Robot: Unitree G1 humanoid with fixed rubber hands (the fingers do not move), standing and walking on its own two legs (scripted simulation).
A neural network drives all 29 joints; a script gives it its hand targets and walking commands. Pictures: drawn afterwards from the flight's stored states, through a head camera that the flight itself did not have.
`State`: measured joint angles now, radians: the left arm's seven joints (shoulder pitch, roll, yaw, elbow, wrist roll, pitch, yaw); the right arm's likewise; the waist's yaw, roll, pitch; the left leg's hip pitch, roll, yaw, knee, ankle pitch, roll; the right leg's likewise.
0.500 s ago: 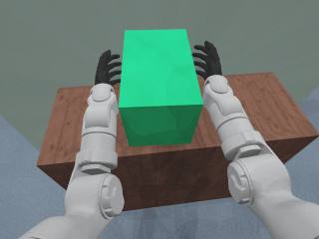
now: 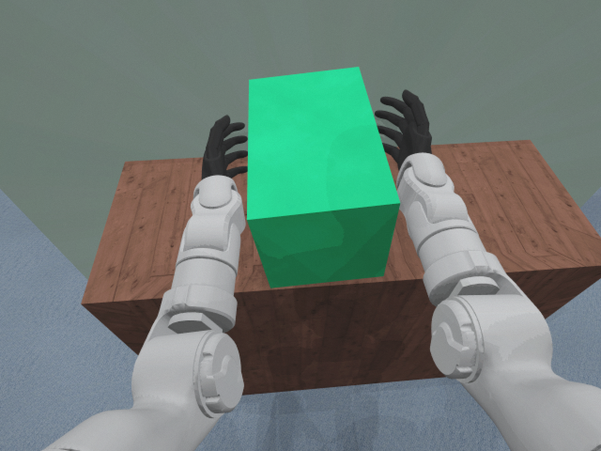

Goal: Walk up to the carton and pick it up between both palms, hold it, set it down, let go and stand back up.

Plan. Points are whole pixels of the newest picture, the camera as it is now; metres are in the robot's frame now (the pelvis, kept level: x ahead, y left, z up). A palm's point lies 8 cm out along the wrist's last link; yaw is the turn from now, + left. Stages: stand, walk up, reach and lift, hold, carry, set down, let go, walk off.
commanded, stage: set down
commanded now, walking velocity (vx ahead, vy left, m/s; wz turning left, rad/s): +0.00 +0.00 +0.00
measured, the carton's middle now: (315, 176) +0.47 +0.01 +0.08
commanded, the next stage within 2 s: none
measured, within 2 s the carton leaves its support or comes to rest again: rests again in 1.48 s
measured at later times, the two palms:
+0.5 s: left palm (218, 187) +0.42 +0.14 +0.11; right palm (406, 166) +0.45 -0.11 +0.12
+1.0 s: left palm (218, 193) +0.42 +0.15 +0.09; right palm (400, 173) +0.45 -0.11 +0.10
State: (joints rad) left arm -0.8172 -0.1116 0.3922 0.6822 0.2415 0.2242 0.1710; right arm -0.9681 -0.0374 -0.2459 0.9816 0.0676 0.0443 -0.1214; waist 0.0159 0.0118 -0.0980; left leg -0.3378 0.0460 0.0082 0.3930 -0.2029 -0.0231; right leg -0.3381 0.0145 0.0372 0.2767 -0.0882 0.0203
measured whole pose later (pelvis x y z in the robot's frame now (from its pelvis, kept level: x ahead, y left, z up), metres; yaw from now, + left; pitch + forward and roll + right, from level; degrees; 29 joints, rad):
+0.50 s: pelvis +0.00 +0.00 +0.00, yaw +0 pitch +9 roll -1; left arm -0.84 -0.11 0.39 0.81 0.25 0.15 0.19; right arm -0.97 0.00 -0.50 1.03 -0.16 -0.01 -0.03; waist 0.05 0.01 -0.08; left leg -0.34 0.05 0.01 0.39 -0.20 -0.02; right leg -0.34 0.01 0.04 0.28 -0.09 0.02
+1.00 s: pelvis +0.01 +0.00 +0.00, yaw +0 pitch +9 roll -1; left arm -0.84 -0.13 0.42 0.83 0.29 0.11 0.18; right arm -0.96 0.03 -0.63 1.03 -0.30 -0.05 0.01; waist 0.06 0.01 -0.06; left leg -0.34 0.05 0.01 0.39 -0.21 -0.02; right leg -0.34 0.01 0.03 0.28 -0.10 0.02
